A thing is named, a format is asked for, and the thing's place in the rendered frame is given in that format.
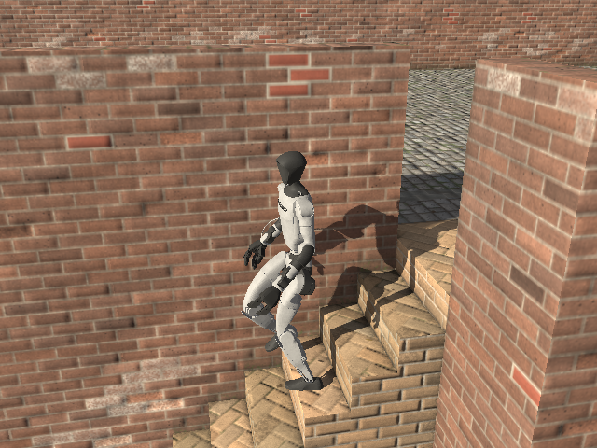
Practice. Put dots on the stairs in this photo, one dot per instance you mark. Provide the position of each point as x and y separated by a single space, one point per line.
379 359

